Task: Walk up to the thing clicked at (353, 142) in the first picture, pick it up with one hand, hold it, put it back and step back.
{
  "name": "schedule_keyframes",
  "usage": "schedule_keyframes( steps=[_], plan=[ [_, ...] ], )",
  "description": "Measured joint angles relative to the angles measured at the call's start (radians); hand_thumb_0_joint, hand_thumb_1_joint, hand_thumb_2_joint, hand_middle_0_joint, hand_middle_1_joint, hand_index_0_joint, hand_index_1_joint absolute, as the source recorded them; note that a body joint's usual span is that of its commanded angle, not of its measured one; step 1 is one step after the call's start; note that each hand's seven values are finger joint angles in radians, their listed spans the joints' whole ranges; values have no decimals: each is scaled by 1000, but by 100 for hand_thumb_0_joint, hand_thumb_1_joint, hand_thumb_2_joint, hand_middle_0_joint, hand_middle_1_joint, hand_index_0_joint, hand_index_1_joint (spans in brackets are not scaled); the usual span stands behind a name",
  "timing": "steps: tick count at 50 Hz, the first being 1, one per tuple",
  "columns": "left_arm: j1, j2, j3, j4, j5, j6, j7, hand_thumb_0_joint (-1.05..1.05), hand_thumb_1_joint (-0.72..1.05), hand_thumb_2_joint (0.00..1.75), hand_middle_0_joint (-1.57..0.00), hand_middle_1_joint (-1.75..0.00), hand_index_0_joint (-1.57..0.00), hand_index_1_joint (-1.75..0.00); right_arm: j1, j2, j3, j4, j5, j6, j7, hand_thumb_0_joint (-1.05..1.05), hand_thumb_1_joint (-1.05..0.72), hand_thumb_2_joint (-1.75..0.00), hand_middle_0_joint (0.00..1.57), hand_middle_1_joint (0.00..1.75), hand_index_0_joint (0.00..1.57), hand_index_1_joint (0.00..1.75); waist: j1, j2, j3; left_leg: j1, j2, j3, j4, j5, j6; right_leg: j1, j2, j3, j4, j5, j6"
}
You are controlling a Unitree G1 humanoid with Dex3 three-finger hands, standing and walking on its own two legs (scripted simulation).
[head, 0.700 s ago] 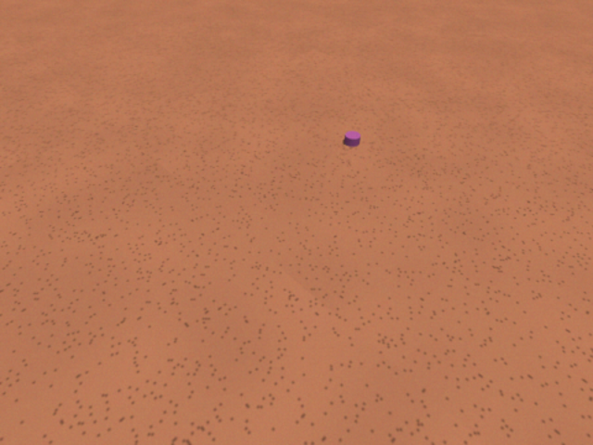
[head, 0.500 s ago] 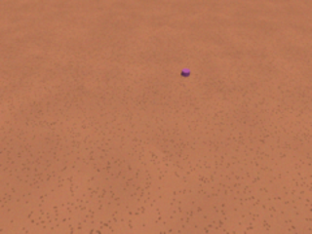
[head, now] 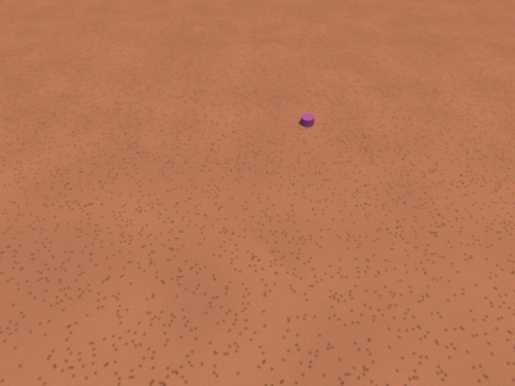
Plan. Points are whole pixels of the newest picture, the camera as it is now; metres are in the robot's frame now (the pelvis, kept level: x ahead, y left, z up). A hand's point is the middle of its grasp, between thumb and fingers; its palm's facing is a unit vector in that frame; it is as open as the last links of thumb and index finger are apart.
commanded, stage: stand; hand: left
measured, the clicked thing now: (307, 120) +1.97 -0.37 -0.76
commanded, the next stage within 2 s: walk up in 0.42 s
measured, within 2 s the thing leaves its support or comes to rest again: neither
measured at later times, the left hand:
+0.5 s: hand out of the picture +0.08 +0.25 -0.15, palm faces -0.09 -0.94 -0.33, open 7.4 cm
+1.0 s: hand (160, 325) +0.30 +0.20 -0.13, palm faces -0.36 -0.81 -0.46, open 7.4 cm
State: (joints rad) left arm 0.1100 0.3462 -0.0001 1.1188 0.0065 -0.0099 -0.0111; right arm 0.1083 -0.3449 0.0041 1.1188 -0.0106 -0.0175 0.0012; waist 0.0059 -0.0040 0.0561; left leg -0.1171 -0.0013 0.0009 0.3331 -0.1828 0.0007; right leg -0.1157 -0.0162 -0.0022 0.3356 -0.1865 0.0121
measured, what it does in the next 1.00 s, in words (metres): walks ahead, turning right: right foot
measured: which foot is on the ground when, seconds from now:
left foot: down 0.00-0.74, up 0.76-1.00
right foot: down 0.00-0.48, up 0.50-0.72, down 0.74-1.00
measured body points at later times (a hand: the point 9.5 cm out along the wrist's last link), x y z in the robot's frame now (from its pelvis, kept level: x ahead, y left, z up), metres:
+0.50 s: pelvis +0.01 +0.00 +0.00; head +0.02 -0.01 +0.45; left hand +0.08 +0.30 -0.13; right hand +0.09 -0.31 -0.13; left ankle +0.00 +0.12 -0.74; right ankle +0.00 -0.13 -0.74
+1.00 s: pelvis +0.20 -0.07 -0.01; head +0.18 -0.12 +0.43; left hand +0.32 +0.24 -0.10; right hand +0.23 -0.42 -0.12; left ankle +0.38 +0.02 -0.68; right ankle +0.08 -0.19 -0.75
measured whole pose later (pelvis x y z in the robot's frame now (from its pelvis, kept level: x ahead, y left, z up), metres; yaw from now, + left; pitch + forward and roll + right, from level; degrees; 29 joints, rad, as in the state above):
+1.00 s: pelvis +0.20 -0.07 -0.01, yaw -27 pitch -1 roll -1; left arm 0.41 0.37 0.04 1.00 -0.01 -0.09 -0.02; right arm 0.06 -0.47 -0.05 0.83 -0.05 -0.01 0.18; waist 0.05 0.14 0.03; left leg -0.65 0.10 -0.05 0.95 -0.21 -0.02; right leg -0.11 -0.04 0.01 0.45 -0.33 0.02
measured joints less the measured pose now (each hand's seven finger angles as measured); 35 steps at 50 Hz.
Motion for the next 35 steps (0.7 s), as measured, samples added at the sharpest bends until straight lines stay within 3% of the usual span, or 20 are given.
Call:
schedule_keyframes(
  steps=[21,24,26,28,30,35],
  plan=[
    [3,0,-3,3,0,1,2,1,90,89,-21,-30,-20,-30,1,-4,0,2,-1,1,-1,0,-91,-90,20,30,21,30,1,5,0,5,3,-1,-5,-3,-4,2,3,-1,0,-6,-3],
    [64,9,26,-48,6,3,-39,1,90,89,-21,-30,-20,-30,3,-18,-43,-62,-26,-7,49,0,-91,-90,21,30,21,30,13,2,-24,-39,9,61,89,-169,29,-72,9,55,102,-94,-17],
    [95,17,39,-51,9,16,-55,1,90,89,-21,-30,-20,-30,2,-39,-68,-123,-29,-26,68,0,-90,-89,21,30,21,30,2,16,-42,-46,21,112,88,-134,39,-173,-1,40,262,-184,-29],
    [103,31,44,-48,14,24,-64,1,90,89,-21,-30,-20,-30,4,-60,-88,-169,-30,-39,73,0,-90,-89,21,30,21,30,-13,35,-43,-32,41,156,74,-79,26,-277,-24,-1,435,-217,-33],
    [108,52,55,-59,11,26,-79,1,90,89,-21,-30,-20,-30,17,-78,-100,-187,-31,-41,77,0,-90,-89,21,30,21,30,-16,42,-50,3,50,195,60,-100,11,-343,-64,-27,519,-212,-27],
    [132,108,80,-102,2,4,-109,1,90,89,-21,-30,-20,-30,33,-143,-121,-190,-43,-20,100,0,-90,-90,21,30,21,30,-3,82,-72,83,95,275,125,-214,-12,-339,-142,-92,457,-135,-11]
  ],
)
